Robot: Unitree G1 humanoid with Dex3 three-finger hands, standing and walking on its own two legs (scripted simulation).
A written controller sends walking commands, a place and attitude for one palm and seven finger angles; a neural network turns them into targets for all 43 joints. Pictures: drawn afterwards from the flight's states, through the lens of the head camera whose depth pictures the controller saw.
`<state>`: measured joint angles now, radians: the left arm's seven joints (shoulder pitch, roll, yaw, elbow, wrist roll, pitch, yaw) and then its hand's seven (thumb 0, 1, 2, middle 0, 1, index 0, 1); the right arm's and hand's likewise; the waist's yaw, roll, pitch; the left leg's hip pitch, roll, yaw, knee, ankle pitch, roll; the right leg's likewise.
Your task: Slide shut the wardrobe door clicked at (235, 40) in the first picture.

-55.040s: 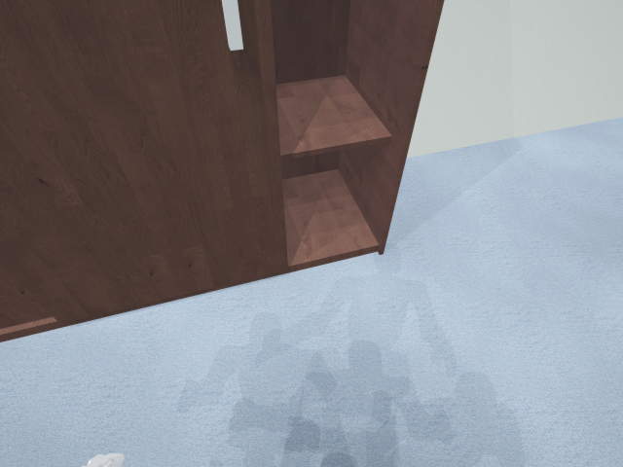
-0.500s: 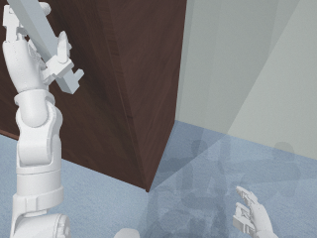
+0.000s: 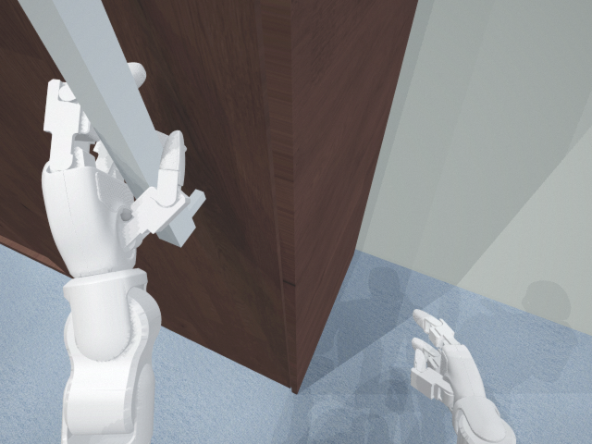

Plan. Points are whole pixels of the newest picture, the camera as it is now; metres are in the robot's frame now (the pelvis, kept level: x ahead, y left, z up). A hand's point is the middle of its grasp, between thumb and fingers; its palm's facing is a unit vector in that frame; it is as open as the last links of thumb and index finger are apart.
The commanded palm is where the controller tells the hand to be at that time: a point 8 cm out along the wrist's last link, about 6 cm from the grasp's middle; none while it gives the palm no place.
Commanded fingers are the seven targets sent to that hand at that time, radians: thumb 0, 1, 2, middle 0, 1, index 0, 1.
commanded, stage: step sideways, sliding the door along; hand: left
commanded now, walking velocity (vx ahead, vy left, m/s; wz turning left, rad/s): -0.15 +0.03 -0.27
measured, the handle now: (151, 131) +0.28 +0.20 +0.28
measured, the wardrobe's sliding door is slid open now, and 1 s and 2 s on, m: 0.00 0.03 0.00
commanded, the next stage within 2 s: none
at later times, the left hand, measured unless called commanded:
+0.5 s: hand (144, 184) +0.25 +0.20 +0.25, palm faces +0.14 -0.99 +0.07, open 8.2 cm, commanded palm +0.21 +0.20 +0.24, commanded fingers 0.00 0.90 0.90 -0.45 -1.40 -0.45 -1.40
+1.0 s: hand (140, 168) +0.26 +0.21 +0.26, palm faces +0.43 -0.90 +0.06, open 7.9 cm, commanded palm +0.20 +0.17 +0.16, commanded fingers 0.00 0.90 0.90 -0.45 -1.40 -0.45 -1.40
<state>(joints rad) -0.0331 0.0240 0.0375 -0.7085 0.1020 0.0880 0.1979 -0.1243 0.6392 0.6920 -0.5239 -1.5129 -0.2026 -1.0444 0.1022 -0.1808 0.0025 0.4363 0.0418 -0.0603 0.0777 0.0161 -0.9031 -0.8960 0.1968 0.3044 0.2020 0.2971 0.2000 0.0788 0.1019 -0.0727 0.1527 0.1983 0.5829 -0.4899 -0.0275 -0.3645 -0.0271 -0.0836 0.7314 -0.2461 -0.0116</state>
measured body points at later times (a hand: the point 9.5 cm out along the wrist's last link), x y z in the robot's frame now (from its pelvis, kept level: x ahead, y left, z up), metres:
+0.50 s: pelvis +0.15 +0.08 +0.01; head +0.14 +0.12 +0.46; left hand +0.24 +0.25 +0.25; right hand +0.42 -0.07 -0.01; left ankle +0.13 +0.17 -0.72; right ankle +0.12 -0.14 -0.60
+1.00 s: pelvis +0.12 -0.01 +0.02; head +0.10 +0.04 +0.46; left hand +0.24 +0.25 +0.25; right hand +0.40 -0.11 +0.01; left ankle +0.13 +0.17 -0.73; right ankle +0.22 -0.21 -0.43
